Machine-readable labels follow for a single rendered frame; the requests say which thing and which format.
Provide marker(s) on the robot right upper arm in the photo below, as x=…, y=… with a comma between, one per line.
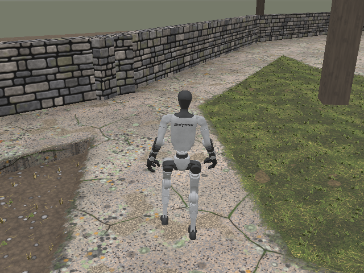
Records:
x=204, y=130

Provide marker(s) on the robot left upper arm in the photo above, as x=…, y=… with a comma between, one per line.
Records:
x=162, y=129

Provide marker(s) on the robot right hand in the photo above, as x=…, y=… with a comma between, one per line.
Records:
x=208, y=160

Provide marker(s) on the right robot foot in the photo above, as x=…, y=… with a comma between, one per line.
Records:
x=192, y=235

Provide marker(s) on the robot left hand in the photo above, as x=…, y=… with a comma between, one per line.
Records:
x=152, y=163

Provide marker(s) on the humanoid robot torso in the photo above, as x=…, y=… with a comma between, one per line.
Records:
x=183, y=131

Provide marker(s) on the right robot forearm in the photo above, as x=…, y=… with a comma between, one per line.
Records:
x=210, y=150

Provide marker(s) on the left robot forearm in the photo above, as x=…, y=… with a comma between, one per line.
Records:
x=154, y=151

